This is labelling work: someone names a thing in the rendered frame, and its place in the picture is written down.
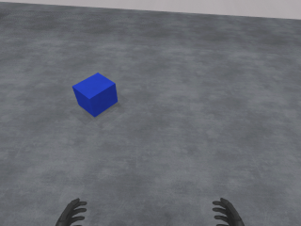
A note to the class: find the robot right hand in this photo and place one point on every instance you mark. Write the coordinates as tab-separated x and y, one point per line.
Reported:
232	216

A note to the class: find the robot left hand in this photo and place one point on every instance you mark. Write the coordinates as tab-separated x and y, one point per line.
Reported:
66	218

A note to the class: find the carton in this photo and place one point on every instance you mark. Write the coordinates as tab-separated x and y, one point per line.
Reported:
95	94

